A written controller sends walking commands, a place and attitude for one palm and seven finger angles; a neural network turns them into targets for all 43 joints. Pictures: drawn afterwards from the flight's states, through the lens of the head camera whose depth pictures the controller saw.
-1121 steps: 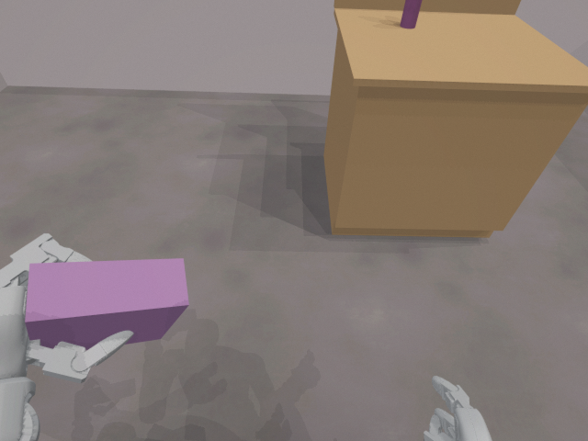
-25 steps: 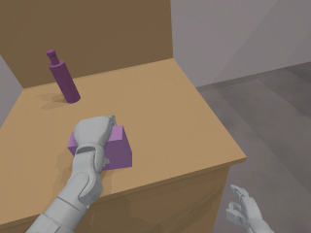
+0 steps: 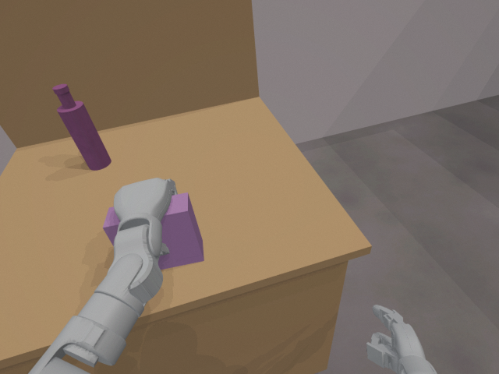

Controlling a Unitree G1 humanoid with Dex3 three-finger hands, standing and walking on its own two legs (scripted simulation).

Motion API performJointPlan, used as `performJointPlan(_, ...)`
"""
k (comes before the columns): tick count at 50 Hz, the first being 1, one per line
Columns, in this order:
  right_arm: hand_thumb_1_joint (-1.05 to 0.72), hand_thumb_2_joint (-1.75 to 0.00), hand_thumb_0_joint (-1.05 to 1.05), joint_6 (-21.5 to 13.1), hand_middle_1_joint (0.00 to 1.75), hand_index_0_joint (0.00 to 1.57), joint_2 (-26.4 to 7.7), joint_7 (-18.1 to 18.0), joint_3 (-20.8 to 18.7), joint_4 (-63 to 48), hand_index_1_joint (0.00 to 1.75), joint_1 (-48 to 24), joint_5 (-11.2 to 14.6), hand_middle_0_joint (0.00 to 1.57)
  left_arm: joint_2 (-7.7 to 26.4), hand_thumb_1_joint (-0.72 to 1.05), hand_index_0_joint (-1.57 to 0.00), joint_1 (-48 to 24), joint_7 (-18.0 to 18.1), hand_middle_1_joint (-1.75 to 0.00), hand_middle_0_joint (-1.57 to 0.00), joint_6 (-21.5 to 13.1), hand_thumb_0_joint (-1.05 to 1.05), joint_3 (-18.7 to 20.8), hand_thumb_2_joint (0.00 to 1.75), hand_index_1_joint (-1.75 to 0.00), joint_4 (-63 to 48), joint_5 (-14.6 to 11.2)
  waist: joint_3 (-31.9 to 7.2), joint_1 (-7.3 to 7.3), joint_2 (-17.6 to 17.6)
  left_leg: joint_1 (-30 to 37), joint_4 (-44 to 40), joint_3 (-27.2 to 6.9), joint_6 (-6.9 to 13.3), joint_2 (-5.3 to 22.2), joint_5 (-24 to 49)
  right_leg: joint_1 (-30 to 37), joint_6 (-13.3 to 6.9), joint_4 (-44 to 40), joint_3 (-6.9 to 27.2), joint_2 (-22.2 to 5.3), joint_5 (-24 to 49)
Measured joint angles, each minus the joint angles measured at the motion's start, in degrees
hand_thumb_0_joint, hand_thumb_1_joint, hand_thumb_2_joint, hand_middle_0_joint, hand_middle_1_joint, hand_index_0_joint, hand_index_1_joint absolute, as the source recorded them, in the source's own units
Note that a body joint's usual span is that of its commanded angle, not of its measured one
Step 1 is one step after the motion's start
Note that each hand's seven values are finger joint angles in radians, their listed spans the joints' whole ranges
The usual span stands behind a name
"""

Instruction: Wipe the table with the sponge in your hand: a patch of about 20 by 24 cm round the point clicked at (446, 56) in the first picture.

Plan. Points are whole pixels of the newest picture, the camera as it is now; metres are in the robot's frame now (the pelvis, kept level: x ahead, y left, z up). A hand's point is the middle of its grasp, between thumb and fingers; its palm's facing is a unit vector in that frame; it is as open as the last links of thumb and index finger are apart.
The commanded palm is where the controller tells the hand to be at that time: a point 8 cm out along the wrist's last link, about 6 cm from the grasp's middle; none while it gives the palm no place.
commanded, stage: wipe forward along the third lane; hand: left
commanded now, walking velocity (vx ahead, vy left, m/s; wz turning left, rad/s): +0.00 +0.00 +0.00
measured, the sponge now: (162, 243) +0.32 +0.22 +0.06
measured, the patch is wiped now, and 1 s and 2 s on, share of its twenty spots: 0.85 1.00 1.00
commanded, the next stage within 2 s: wipe back along the third lane in 1.22 s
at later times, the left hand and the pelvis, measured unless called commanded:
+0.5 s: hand (159, 201) +0.37 +0.23 +0.11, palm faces -0.05 -0.03 -1.00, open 9.7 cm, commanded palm +0.36 +0.24 +0.14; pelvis -0.01 -0.01 +0.00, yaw -3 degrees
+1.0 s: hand (155, 183) +0.42 +0.26 +0.11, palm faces -0.10 +0.01 -1.00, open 9.8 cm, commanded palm +0.42 +0.27 +0.14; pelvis +0.00 -0.01 +0.00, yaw -4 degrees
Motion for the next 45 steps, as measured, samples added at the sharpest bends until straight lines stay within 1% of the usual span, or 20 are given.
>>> performJointPlan(5, -0.91, -0.9, 0.01, -0.1, 0.3, 0.2, -0.3, -1.2, -0.2, 0.6, 0.3, 1.5, 0.1, 0.2, 0.5, -0.55, -0.84, -3.5, 0.0, -1.38, -0.79, -2.1, -0.01, 1.3, 1.11, -1.31, 5.1, -0.2, -0.1, -0.56, -0.3, -1.0, 0.3, -0.3, 0.4, 0.2, 0.1, -0.9, -0.3, 0.1, -0.2, 0.3, 0.3)
performJointPlan(12, -0.91, -0.9, 0.01, -0.4, 0.3, 0.2, -0.5, -2.2, -0.5, 1.0, 0.3, 4.1, 0.3, 0.2, 2.2, -0.55, -0.84, -9.1, 0.3, -1.38, -0.79, -5.5, 0.01, 3.7, 1.11, -1.31, 14.2, -0.7, -0.4, -1.97, -0.7, -3.2, 1.0, -0.9, 1.0, 0.3, 0.0, -3.2, -0.8, 0.6, 0.0, 0.9, 0.8)
performJointPlan(19, -0.91, -0.9, 0.01, 0.0, 0.3, 0.2, -1.1, -2.1, -1.2, 1.1, 0.3, 6.7, 0.0, 0.2, 4.4, -0.55, -0.85, -10.8, 1.3, -1.38, -0.79, -8.9, 0.02, 7.4, 1.11, -1.31, 19.2, -0.9, -1.0, -3.21, -0.9, -4.9, 2.0, -1.5, 1.5, 0.4, -0.6, -5.1, -1.2, 0.8, 1.0, 2.0, 1.3)
performJointPlan(23, -0.91, -0.9, 0.01, 0.3, 0.3, 0.2, -1.6, -2.0, -1.7, 1.1, 0.3, 7.9, 0.1, 0.2, 5.2, -0.55, -0.85, -11.3, 1.8, -1.38, -0.79, -9.9, 0.02, 8.6, 1.11, -1.31, 21.1, -0.9, -1.2, -3.8, -0.8, -5.7, 2.3, -1.8, 1.6, 0.3, -0.8, -6.0, -1.3, 1.0, 1.4, 2.3, 1.4)
performJointPlan(27, -0.91, -0.9, 0.01, 0.2, 0.3, 0.2, -2.0, -2.1, -1.9, 1.4, 0.3, 8.3, 0.1, 0.2, 5.8, -0.56, -0.85, -12.8, 1.7, -1.37, -0.8, -10.9, 0.02, 9.1, 1.12, -1.32, 23.7, -1.0, -1.3, -3.82, -0.6, -6.6, 2.7, -2.7, 2.1, -0.3, -1.1, -6.9, -1.3, 1.1, 1.8, 2.6, 1.7)
performJointPlan(30, -0.91, -0.9, 0.01, -0.1, 0.3, 0.2, -1.8, -2.2, -1.9, 1.6, 0.3, 8.3, 0.1, 0.2, 6.7, -0.58, -0.85, -14.6, 2.0, -1.36, -0.81, -12.0, 0.02, 9.7, 1.12, -1.32, 26.4, -0.5, -1.6, -3.96, -0.7, -7.5, 3.2, -3.4, 2.2, -0.6, -1.4, -7.9, -1.3, 1.3, 2.2, 2.9, 1.9)
performJointPlan(38, -0.91, -0.9, 0.01, -0.3, 0.3, 0.2, -1.3, -1.9, -1.6, 1.0, 0.3, 8.8, 0.2, 0.2, 9.2, -0.58, -0.84, -18.1, 3.0, -1.35, -0.8, -14.4, 0.02, 12.1, 1.13, -1.35, 32.4, -0.3, -2.0, -5.3, -1.1, -9.6, 4.2, -3.7, 2.4, -0.5, -1.7, -9.8, -1.3, 1.6, 2.5, 3.3, 2.0)
performJointPlan(45, -0.91, -0.9, 0.01, -0.1, 0.3, 0.2, -1.6, -1.7, -1.6, 0.9, 0.3, 9.9, 0.2, 0.2, 10.2, -0.58, -0.84, -21.1, 2.8, -1.34, -0.8, -15.3, 0.02, 12.4, 1.13, -1.36, 35.9, 0.9, -2.2, -5.97, -1.3, -11.1, 4.3, -3.8, 2.1, -0.7, -1.6, -11.1, -1.0, 1.3, 2.5, 3.2, 2.0)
